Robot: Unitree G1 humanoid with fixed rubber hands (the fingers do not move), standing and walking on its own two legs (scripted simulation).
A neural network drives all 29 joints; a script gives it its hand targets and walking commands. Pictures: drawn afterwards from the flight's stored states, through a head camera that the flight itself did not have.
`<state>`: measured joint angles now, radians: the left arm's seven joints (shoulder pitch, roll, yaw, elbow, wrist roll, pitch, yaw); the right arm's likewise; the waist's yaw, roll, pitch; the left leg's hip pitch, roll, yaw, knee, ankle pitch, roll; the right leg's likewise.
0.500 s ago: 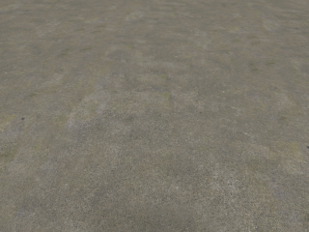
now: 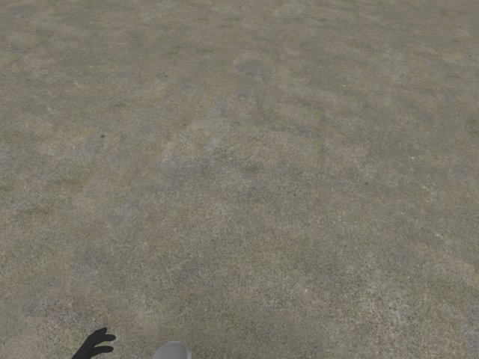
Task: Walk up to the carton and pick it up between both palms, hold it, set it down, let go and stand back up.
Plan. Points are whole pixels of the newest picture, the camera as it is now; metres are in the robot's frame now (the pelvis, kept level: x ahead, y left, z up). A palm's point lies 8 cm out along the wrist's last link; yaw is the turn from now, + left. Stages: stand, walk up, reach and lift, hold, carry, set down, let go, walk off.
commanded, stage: walk up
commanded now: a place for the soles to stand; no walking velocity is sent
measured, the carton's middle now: out of the picture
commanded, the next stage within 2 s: none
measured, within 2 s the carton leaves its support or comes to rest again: neither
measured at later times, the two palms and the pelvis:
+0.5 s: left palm out of the picture -0.05 +0.36 -0.10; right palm (298, 334) +0.20 -0.12 -0.12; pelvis +0.01 +0.08 -0.01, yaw +26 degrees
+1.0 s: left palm out of the picture -0.21 +0.46 -0.14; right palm (186, 337) +0.19 +0.09 -0.10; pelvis -0.04 +0.23 -0.01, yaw +49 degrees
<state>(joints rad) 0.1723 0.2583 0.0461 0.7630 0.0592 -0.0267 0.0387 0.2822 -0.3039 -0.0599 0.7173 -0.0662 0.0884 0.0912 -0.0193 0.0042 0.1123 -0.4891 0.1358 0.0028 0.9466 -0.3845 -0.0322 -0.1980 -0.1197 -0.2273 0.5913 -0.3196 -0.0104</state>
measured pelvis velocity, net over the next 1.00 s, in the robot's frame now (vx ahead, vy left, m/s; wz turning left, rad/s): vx -0.04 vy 0.23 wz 0.85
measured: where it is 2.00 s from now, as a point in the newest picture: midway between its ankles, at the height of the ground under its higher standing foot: outside the picture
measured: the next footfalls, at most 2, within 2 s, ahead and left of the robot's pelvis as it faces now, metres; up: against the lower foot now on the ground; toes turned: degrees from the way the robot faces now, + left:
left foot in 0.08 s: +0.10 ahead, +0.20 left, +0.00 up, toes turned +11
right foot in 0.40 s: +0.15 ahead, +0.03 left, +0.00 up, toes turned +15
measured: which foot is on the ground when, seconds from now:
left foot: up 0.00-0.06, down 0.08-0.40, up 0.42-0.84, down 0.86-1.00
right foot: down 0.00-0.10, up 0.12-0.38, down 0.40-0.86, up 0.88-1.00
